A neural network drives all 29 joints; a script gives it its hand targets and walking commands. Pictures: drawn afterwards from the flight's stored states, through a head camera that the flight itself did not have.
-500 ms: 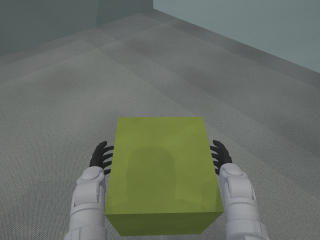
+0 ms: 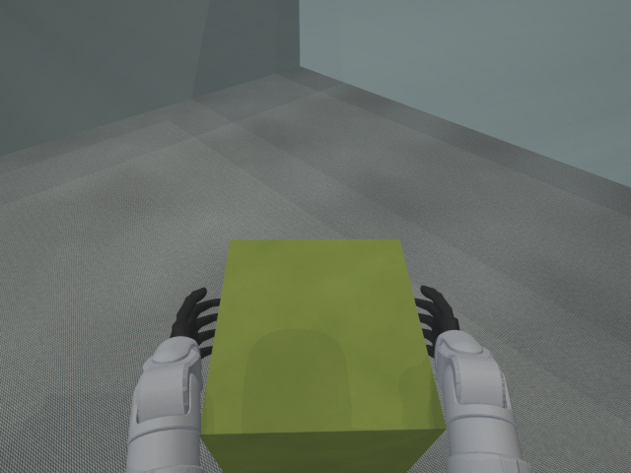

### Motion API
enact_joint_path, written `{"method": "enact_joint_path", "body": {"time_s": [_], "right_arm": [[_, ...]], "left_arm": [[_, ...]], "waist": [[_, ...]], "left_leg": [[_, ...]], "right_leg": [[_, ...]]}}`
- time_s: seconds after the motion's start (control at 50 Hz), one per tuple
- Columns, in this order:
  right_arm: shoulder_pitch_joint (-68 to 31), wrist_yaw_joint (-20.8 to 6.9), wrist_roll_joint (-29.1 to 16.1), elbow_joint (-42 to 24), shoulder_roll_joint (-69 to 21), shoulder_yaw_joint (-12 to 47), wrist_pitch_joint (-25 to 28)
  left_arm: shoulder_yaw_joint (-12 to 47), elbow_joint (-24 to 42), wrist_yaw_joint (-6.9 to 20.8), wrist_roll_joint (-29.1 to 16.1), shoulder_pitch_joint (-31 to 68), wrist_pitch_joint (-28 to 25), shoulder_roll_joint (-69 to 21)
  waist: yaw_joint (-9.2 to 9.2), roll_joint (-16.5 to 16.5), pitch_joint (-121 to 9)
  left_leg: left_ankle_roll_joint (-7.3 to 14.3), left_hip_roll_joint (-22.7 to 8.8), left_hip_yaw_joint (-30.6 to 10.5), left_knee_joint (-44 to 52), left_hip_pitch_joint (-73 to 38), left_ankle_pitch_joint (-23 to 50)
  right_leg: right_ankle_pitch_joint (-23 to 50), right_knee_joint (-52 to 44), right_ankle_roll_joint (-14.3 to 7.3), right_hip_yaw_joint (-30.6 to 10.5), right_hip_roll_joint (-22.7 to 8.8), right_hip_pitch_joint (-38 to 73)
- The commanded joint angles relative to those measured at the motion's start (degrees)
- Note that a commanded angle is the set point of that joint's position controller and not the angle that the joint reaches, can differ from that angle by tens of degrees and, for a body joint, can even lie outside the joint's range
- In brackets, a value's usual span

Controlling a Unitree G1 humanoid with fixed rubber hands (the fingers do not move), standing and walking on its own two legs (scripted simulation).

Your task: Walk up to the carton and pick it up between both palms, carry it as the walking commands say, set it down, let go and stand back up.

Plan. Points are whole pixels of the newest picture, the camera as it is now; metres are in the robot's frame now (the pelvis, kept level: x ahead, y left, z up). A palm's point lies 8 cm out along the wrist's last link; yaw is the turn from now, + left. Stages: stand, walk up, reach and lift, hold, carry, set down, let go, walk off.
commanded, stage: reach and lift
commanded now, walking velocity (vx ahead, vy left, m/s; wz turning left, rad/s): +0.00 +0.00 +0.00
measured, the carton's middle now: (315, 363) +0.30 +0.00 -0.03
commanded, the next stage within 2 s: hold in 0.66 s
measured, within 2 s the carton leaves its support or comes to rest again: neither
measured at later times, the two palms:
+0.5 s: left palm (186, 346) +0.29 +0.17 +0.05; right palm (445, 343) +0.29 -0.17 +0.04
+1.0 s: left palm (185, 356) +0.27 +0.17 +0.04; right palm (447, 352) +0.27 -0.17 +0.04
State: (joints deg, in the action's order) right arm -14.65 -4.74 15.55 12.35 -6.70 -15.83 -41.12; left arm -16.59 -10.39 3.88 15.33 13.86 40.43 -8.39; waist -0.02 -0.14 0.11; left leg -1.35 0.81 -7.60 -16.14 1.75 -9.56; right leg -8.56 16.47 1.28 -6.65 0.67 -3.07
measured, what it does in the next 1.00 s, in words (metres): stands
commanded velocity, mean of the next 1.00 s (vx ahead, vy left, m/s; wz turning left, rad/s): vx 0.00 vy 0.00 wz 0.00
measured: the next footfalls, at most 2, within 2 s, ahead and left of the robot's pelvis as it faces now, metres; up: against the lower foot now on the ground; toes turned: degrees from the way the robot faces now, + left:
none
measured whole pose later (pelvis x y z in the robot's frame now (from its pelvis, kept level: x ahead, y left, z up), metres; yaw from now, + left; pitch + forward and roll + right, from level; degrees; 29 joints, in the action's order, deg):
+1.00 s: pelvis +0.00 +0.00 +0.00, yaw +0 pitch -5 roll +0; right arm -9.8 -4.1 14.5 5.0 -7.6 -13.4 -42.5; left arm -13.7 -4.2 4.6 14.3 9.5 41.5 -7.7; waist 0.5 0.1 2.2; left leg -1.4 0.7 -7.7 -15.0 1.0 -8.8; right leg -7.7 15.0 1.1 -5.9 0.6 -2.0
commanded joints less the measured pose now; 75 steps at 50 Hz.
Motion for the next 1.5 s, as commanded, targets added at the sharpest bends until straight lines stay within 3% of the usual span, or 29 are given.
{"method": "enact_joint_path", "body": {"time_s": [0.0, 0.3, 0.88, 1.2, 1.48], "right_arm": [[-28.69, -11.74, -12.85, -2.24, -47.3, 33.0, 0.89], [-29.84, -11.68, -13.1, -3.25, -46.29, 32.76, 1.07], [-21.21, -9.45, -13.87, -10.06, -44.72, 36.68, 0.28], [-22.19, -9.4, -14.18, -9.04, -44.52, 36.2, -0.08], [-22.23, -9.62, -14.43, -8.61, -44.64, 36.15, -0.2]], "left_arm": [[33.44, -0.41, 11.66, -12.39, 27.01, 0.62, -47.61], [33.11, -0.15, 11.19, -11.75, 27.68, 0.51, -47.22], [36.5, 6.75, 10.83, -12.78, 19.63, 0.61, -43.04], [36.33, 5.49, 10.67, -12.85, 20.88, 0.76, -43.09], [36.24, 4.9, 10.59, -12.97, 20.79, 0.94, -43.8]], "waist": [[0.23, 0.35, -10.1], [0.16, 0.16, -11.34], [0.46, 0.38, -10.43], [0.52, 0.05, -9.12], [0.55, -0.02, -9.15]], "left_leg": [[0.37, 5.29, 4.93, 2.75, -0.67, 7.47], [0.43, 5.46, 4.84, 2.72, -0.59, 7.79], [0.73, 5.92, 4.55, 3.02, -1.23, 10.74], [0.81, 5.66, 4.45, 2.73, -0.14, 6.34], [0.66, 5.62, 4.3, 2.58, -0.86, 7.76]], "right_leg": [[8.12, -2.21, -0.45, 4.81, 4.81, 4.19], [7.48, -1.96, -0.44, 5.13, 5.49, 4.68], [10.94, -2.54, 0.07, 4.92, 5.6, 5.9], [6.32, -2.27, -0.27, 5.38, 5.45, 4.93], [7.6, -2.07, -0.34, 5.36, 5.55, 5.23]]}}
